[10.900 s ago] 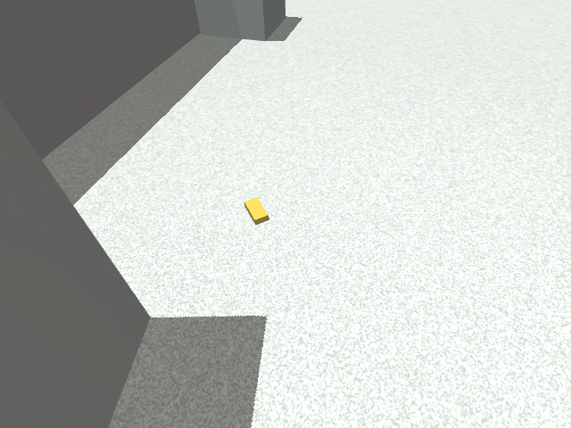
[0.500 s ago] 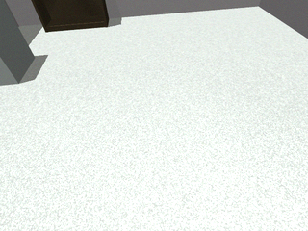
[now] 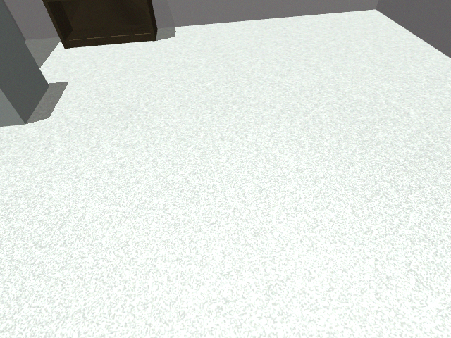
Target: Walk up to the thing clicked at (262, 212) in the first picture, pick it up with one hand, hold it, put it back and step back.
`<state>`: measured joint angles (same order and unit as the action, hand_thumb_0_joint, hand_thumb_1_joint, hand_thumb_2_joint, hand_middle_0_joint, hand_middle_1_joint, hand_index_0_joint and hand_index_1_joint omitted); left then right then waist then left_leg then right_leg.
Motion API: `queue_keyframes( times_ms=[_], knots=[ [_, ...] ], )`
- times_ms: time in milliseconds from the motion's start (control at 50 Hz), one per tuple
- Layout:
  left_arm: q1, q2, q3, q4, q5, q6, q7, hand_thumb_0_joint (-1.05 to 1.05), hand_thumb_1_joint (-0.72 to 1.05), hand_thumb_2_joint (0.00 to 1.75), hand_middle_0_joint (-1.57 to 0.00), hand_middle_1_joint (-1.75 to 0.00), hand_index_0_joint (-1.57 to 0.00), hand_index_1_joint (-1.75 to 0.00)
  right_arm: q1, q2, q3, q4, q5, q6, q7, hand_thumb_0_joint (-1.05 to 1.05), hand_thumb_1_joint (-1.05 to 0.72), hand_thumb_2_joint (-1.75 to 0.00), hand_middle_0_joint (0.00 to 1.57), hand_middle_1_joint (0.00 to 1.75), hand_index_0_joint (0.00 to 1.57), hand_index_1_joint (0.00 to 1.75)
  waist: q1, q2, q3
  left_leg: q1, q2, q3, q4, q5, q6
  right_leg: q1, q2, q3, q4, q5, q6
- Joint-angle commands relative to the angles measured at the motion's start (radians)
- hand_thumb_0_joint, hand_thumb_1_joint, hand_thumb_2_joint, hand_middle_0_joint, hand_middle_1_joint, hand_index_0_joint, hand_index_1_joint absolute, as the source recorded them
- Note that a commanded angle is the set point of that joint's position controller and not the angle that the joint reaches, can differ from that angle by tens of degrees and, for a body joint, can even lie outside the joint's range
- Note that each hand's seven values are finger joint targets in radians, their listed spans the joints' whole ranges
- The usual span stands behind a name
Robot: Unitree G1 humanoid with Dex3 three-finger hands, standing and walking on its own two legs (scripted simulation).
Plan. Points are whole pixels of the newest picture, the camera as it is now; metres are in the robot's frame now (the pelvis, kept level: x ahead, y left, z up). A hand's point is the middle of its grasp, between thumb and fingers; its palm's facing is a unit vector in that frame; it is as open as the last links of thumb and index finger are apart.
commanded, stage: stand
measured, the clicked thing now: out of the picture -0.10 +0.71 -0.77
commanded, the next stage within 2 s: walk up in 0.98 s
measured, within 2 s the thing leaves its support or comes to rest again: neither
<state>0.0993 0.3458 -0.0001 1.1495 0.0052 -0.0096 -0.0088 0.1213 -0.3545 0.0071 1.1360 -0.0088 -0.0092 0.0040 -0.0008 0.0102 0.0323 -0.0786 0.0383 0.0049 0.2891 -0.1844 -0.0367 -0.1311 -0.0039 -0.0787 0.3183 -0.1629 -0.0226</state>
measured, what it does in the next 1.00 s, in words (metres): stands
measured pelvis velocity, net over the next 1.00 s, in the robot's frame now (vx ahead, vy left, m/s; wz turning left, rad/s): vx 0.01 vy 0.00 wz -0.01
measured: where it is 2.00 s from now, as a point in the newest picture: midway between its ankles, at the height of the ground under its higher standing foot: (233, 312)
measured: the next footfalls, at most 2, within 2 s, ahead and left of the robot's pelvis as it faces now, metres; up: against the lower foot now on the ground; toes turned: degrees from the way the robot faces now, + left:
left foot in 1.28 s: +0.17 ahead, +0.19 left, +0.00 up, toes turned +5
right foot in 1.70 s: +0.39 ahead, -0.11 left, +0.00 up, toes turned -7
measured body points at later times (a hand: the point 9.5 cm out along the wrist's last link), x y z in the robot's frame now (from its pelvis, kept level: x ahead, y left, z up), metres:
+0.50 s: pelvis +0.01 +0.00 +0.00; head +0.02 -0.01 +0.45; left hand +0.08 +0.30 -0.13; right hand +0.08 -0.30 -0.14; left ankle -0.02 +0.14 -0.75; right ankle +0.01 -0.10 -0.75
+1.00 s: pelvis +0.01 +0.00 +0.00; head +0.02 -0.01 +0.45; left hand +0.09 +0.30 -0.13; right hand +0.08 -0.30 -0.14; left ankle -0.02 +0.14 -0.75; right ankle +0.01 -0.10 -0.75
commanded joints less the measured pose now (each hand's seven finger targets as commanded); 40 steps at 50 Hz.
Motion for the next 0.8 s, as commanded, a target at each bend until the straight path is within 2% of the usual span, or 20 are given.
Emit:
queue_keyframes(
  times_ms=[0,60,120,220,260,360,440,560,700,780],
  knots=[
    [-0.045,0.223,0.044,-0.058,0.001,-0.024,0.015,0.00,0.90,0.90,-0.20,-0.30,-0.20,-0.30,-0.035,-0.205,-0.038,-0.056,-0.004,-0.017,-0.011,0.00,-0.90,-0.90,0.20,0.30,0.20,0.30,0.002,-0.012,-0.057,-0.046,0.102,-0.076,-0.044,0.088,0.045,0.050,-0.142,0.124,-0.060,0.082,0.003],
    [-0.049,0.226,0.045,-0.059,0.001,-0.023,0.014,0.00,0.90,0.90,-0.20,-0.30,-0.20,-0.30,-0.033,-0.204,-0.037,-0.057,-0.004,-0.018,-0.011,0.00,-0.90,-0.90,0.20,0.30,0.20,0.30,0.001,-0.004,-0.051,-0.041,0.102,-0.075,-0.041,0.085,0.044,0.041,-0.141,0.129,-0.060,0.073,0.001],
    [-0.052,0.226,0.046,-0.062,0.001,-0.024,0.015,0.00,0.90,0.90,-0.20,-0.30,-0.20,-0.30,-0.035,-0.203,-0.036,-0.060,-0.005,-0.019,-0.012,0.00,-0.90,-0.90,0.20,0.30,0.20,0.30,0.000,-0.007,-0.067,-0.033,0.106,-0.077,-0.037,0.131,0.041,0.056,-0.144,0.126,-0.045,0.132,-0.001],
    [-0.042,0.222,0.044,-0.060,-0.001,-0.024,0.015,0.00,0.90,0.90,-0.20,-0.30,-0.20,-0.30,-0.031,-0.207,-0.034,-0.056,-0.003,-0.019,-0.013,0.00,-0.90,-0.90,0.20,0.30,0.20,0.30,0.002,0.000,-0.061,-0.030,0.105,-0.076,-0.038,0.120,0.043,0.055,-0.143,0.129,-0.049,0.136,0.001],
    [-0.041,0.226,0.045,-0.060,0.001,-0.025,0.016,0.00,0.90,0.90,-0.20,-0.30,-0.20,-0.30,-0.038,-0.207,-0.036,-0.061,-0.003,-0.018,-0.013,0.00,-0.90,-0.90,0.20,0.30,0.20,0.30,0.002,-0.009,-0.080,-0.015,0.108,-0.073,-0.031,0.153,0.043,0.065,-0.143,0.123,-0.042,0.169,0.001],
    [-0.038,0.221,0.043,-0.059,0.000,-0.026,0.018,0.00,0.90,0.90,-0.20,-0.30,-0.20,-0.30,-0.036,-0.207,-0.035,-0.061,-0.001,-0.017,-0.014,0.00,-0.90,-0.90,0.20,0.30,0.20,0.30,0.001,-0.010,-0.070,-0.014,0.106,-0.069,-0.028,0.159,0.040,0.070,-0.143,0.124,-0.048,0.199,0.000],
    [-0.041,0.222,0.045,-0.059,0.000,-0.024,0.018,0.00,0.90,0.90,-0.20,-0.30,-0.20,-0.30,-0.036,-0.208,-0.033,-0.063,-0.003,-0.015,-0.015,0.00,-0.90,-0.90,0.20,0.30,0.20,0.30,0.002,0.002,-0.059,-0.027,0.105,-0.067,-0.030,0.120,0.043,0.062,-0.144,0.128,-0.055,0.150,0.002],
    [-0.036,0.222,0.045,-0.062,0.002,-0.025,0.016,0.00,0.90,0.90,-0.20,-0.30,-0.20,-0.30,-0.035,-0.203,-0.032,-0.068,-0.003,-0.020,-0.015,0.00,-0.90,-0.90,0.20,0.30,0.20,0.30,0.003,0.003,-0.073,-0.010,0.113,-0.072,-0.032,0.177,0.041,0.069,-0.144,0.122,-0.037,0.205,-0.001],
    [-0.037,0.223,0.046,-0.062,0.002,-0.024,0.018,0.00,0.90,0.90,-0.20,-0.30,-0.20,-0.30,-0.034,-0.211,-0.036,-0.067,-0.004,-0.017,-0.016,0.00,-0.90,-0.90,0.20,0.30,0.20,0.30,0.004,-0.012,-0.072,-0.015,0.109,-0.069,-0.034,0.136,0.042,0.066,-0.141,0.123,-0.052,0.157,0.004],
    [-0.043,0.224,0.046,-0.064,0.001,-0.026,0.018,0.00,0.90,0.90,-0.20,-0.30,-0.20,-0.30,-0.030,-0.205,-0.033,-0.067,-0.003,-0.018,-0.015,0.00,-0.90,-0.90,0.20,0.30,0.20,0.30,0.000,-0.001,-0.080,-0.008,0.113,-0.068,-0.032,0.167,0.043,0.080,-0.147,0.127,-0.042,0.207,-0.001]
  ],
)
